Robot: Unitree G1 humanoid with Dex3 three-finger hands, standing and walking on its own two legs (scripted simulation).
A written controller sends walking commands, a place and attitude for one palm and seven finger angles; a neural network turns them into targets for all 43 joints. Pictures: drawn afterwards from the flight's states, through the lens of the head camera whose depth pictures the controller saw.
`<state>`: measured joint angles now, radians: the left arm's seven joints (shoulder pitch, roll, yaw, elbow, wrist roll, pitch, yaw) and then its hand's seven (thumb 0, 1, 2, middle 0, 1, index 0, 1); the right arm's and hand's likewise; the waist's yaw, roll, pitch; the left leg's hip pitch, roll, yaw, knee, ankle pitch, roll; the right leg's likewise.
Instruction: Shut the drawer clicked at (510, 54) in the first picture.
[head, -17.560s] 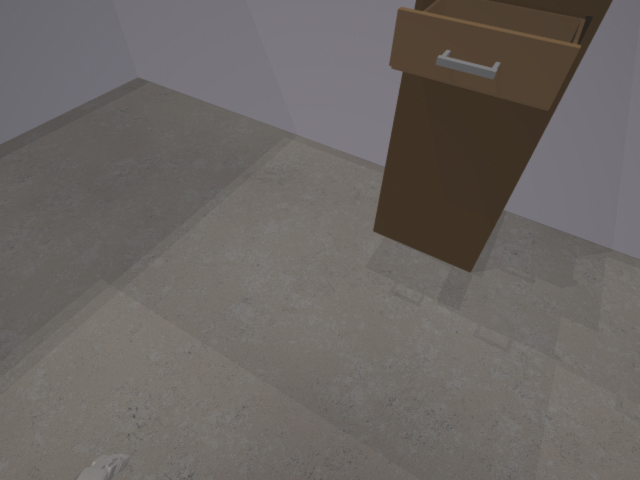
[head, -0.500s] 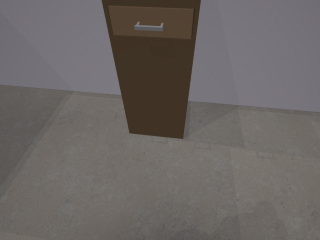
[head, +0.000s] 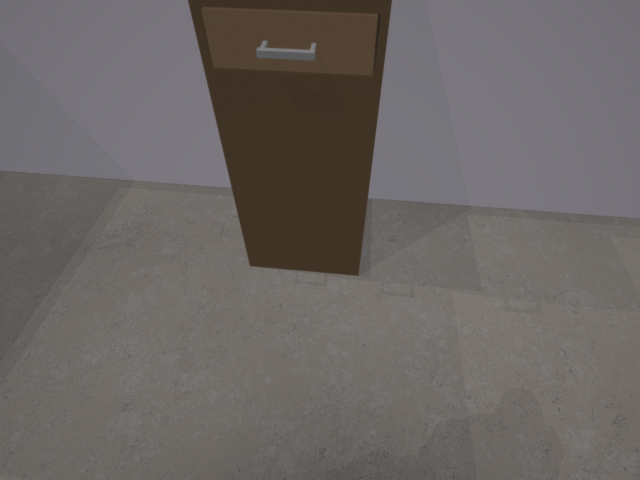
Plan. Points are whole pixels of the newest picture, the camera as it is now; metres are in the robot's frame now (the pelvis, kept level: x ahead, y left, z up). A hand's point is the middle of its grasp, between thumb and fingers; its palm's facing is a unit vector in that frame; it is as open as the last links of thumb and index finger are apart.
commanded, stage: look to check the result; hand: left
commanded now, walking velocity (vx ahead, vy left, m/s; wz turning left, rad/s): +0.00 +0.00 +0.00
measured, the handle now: (287, 49) +0.94 +0.12 +0.10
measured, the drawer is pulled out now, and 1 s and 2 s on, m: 0.00 0.00 0.00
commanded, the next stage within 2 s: stand and wait in 0.56 s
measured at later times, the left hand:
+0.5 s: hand out of the picture +0.06 +0.20 -0.16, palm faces +0.00 -0.96 -0.28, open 7.4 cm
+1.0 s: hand out of the picture +0.10 +0.20 -0.16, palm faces -0.02 -0.95 -0.32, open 7.4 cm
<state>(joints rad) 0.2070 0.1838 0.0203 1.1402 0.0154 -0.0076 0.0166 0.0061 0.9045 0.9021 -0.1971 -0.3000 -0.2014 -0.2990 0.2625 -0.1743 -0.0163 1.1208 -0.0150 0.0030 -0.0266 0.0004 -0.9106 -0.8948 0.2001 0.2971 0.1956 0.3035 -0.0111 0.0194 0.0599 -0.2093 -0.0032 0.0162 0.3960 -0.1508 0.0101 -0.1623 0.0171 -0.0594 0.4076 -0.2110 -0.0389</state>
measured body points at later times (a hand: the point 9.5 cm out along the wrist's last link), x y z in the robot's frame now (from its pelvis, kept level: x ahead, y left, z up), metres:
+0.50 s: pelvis +0.02 -0.01 +0.00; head +0.03 -0.02 +0.45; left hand +0.06 +0.25 -0.14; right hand +0.06 -0.27 -0.15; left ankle +0.04 +0.11 -0.74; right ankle +0.01 -0.09 -0.74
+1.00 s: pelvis +0.03 -0.02 +0.00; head +0.04 -0.04 +0.45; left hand +0.10 +0.25 -0.13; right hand +0.07 -0.30 -0.15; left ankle +0.04 +0.11 -0.74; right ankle +0.01 -0.09 -0.74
